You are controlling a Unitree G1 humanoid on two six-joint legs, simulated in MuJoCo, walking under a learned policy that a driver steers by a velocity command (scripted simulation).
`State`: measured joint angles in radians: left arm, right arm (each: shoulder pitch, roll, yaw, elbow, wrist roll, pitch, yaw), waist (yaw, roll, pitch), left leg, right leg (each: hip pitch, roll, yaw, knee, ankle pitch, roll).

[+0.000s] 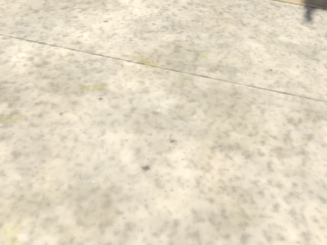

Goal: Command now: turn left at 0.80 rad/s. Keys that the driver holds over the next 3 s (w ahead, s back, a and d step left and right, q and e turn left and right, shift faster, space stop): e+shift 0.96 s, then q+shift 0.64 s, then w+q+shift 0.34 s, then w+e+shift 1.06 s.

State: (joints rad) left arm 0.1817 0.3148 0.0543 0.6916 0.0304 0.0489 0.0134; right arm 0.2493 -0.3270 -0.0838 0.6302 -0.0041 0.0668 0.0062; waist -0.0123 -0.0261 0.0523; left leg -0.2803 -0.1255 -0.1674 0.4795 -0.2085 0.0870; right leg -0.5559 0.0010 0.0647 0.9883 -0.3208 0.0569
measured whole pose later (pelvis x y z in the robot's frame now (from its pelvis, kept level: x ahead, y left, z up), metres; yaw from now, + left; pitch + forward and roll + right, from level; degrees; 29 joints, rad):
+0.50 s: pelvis +0.01 -0.01 +0.00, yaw -11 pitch +2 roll +1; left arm 0.25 0.32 0.09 0.73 0.01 0.06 -0.02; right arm 0.14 -0.31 -0.04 0.66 -0.01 0.04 -0.02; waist 0.04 0.01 0.07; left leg -0.36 -0.09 -0.10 0.75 -0.43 -0.03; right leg -0.31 0.11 0.25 0.45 -0.16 -0.02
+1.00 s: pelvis +0.01 -0.01 -0.01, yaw -38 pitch +0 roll +0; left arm 0.10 0.30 0.07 0.63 0.01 0.10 -0.07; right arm 0.24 -0.30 -0.04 0.69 -0.02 0.01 -0.01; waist -0.03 0.01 0.09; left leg -0.19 0.10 0.24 0.54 -0.34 0.01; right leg -0.34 -0.01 -0.06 0.70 -0.40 0.01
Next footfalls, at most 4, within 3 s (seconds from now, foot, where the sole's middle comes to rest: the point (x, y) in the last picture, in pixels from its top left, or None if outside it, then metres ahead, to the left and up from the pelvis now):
0.24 right None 0.07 -0.13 -0.78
0.58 left None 0.08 0.08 -0.78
1.02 right None -0.02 -0.12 -0.78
1.54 left None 0.08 0.06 -0.78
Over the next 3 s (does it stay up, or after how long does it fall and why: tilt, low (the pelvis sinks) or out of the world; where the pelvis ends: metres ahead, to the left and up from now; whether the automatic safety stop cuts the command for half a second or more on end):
stays up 0.86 -0.22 -0.04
